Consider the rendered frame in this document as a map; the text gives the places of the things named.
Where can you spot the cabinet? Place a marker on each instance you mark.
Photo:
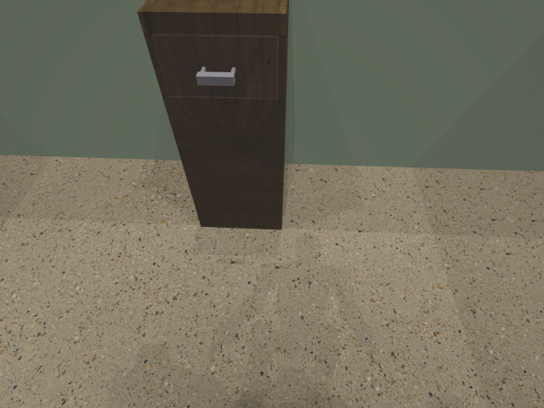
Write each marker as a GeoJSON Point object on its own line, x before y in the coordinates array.
{"type": "Point", "coordinates": [232, 148]}

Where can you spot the handle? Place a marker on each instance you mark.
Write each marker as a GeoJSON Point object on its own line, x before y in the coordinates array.
{"type": "Point", "coordinates": [208, 78]}

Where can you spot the drawer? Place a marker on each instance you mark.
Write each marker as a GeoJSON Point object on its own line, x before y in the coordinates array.
{"type": "Point", "coordinates": [255, 58]}

